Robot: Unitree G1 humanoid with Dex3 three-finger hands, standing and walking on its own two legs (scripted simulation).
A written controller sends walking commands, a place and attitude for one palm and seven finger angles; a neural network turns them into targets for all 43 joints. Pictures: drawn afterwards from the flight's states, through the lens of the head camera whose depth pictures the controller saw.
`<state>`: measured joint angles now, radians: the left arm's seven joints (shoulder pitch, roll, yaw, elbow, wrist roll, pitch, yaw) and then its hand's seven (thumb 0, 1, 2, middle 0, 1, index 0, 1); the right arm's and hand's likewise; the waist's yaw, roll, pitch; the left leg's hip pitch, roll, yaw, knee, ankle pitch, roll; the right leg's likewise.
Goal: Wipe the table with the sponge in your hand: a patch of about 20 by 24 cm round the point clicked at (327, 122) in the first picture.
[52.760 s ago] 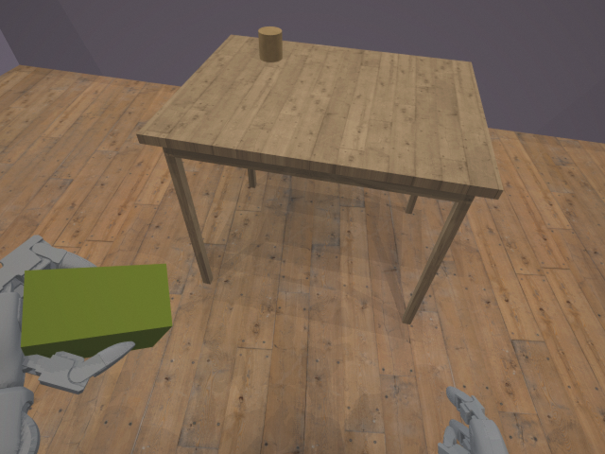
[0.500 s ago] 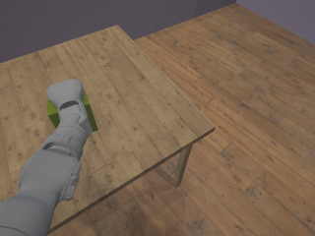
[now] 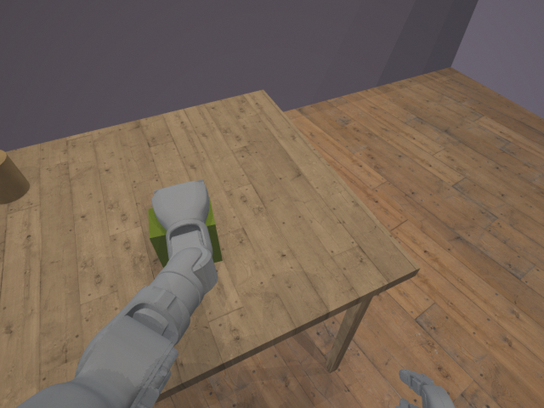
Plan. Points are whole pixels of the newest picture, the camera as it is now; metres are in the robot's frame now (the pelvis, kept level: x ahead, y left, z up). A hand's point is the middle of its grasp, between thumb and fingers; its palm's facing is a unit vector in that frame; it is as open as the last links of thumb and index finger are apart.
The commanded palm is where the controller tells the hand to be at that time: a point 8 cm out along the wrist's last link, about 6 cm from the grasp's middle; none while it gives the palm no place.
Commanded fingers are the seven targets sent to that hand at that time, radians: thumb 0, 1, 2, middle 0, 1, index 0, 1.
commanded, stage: wipe back along the third lane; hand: left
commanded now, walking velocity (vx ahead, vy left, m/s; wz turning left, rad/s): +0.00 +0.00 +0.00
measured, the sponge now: (189, 242) +0.40 +0.18 -0.02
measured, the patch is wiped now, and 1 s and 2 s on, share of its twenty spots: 0.95 1.00 1.00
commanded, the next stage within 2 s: slide back across to the middle lane in 1.32 s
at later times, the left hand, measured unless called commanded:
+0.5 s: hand (195, 249) +0.35 +0.15 +0.03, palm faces +0.00 -0.06 -1.00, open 10.0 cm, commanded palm +0.30 +0.13 +0.06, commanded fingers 0.00 0.10 1.30 -1.20 -1.60 -1.20 -1.60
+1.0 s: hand (206, 269) +0.32 +0.13 +0.03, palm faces +0.00 -0.07 -1.00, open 10.0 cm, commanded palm +0.26 +0.10 +0.06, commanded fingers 0.00 0.10 1.30 -1.20 -1.60 -1.20 -1.60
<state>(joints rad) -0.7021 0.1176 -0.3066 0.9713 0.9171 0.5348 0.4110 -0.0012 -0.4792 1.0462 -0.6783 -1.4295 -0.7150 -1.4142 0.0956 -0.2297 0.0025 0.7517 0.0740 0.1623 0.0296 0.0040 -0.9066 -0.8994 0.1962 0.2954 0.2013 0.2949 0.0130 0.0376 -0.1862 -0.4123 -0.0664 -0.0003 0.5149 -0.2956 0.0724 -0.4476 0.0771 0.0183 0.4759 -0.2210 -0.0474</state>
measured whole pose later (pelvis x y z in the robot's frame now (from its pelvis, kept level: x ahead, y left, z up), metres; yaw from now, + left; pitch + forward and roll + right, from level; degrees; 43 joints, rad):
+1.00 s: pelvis -0.01 -0.02 +0.00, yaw +0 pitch +3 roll +0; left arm -0.36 0.09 -0.50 0.53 0.95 0.69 0.31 0.01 -0.46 1.03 -0.67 -1.42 -0.71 -1.40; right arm 0.02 -0.24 0.02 0.69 0.09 0.26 0.07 0.01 -0.91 -0.90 0.19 0.30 0.20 0.29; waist 0.07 0.05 -0.15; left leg -0.26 -0.06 -0.01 0.50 -0.29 0.05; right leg -0.32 0.08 0.01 0.49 -0.24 -0.08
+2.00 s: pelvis -0.01 -0.05 +0.01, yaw -2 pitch +0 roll +1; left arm -0.06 0.21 -0.35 0.19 0.94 0.59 0.23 0.00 -0.47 1.03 -0.70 -1.39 -0.74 -1.37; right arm -0.01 -0.25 0.04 0.67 0.08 0.20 0.03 0.01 -0.91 -0.90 0.20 0.30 0.20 0.29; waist 0.07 0.07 -0.10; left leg -0.16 -0.02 0.01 0.44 -0.28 0.02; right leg -0.23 0.12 0.03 0.44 -0.21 -0.11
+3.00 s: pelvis -0.03 -0.05 +0.00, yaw +0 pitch +6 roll +1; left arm -0.39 0.29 -0.18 0.63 0.96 0.43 0.23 0.00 -0.55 1.07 -0.77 -1.34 -0.81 -1.33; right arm 0.10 -0.27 0.03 0.70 0.08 0.15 -0.06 0.01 -0.90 -0.90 0.20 0.30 0.20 0.30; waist 0.03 0.05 -0.12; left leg -0.35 -0.03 -0.01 0.51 -0.27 0.02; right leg -0.40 0.11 0.00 0.50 -0.20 -0.11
